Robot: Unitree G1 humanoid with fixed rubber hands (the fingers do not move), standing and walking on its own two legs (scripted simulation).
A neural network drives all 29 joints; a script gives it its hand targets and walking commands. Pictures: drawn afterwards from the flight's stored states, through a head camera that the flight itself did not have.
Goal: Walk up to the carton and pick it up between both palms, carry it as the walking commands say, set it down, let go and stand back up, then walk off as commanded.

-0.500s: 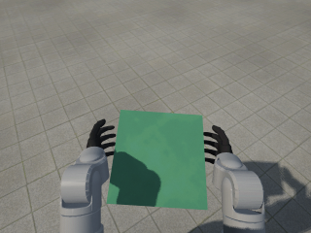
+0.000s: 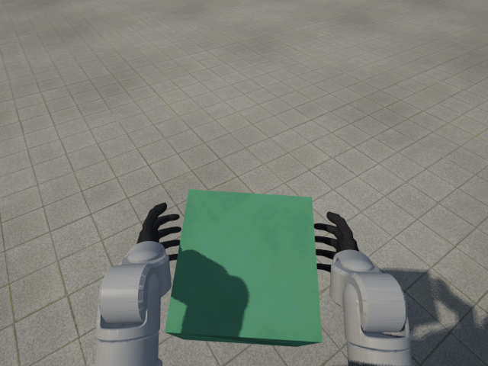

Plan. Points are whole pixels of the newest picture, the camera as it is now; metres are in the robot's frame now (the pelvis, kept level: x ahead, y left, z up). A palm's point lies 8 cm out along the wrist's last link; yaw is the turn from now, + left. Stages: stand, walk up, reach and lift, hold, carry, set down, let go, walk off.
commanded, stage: carry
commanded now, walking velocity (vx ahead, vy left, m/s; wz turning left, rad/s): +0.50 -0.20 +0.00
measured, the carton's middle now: (245, 271) +0.28 +0.01 +0.01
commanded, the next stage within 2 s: none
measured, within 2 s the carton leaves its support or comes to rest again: neither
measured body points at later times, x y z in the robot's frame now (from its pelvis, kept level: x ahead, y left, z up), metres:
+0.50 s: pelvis +0.13 -0.05 +0.03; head +0.18 -0.05 +0.48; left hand +0.44 +0.08 +0.10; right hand +0.41 -0.21 +0.10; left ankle +0.11 +0.09 -0.72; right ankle +0.17 -0.20 -0.70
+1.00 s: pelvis +0.36 -0.18 +0.02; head +0.39 -0.17 +0.46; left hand +0.65 -0.03 +0.10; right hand +0.64 -0.32 +0.10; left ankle +0.45 -0.07 -0.71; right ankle +0.25 -0.21 -0.72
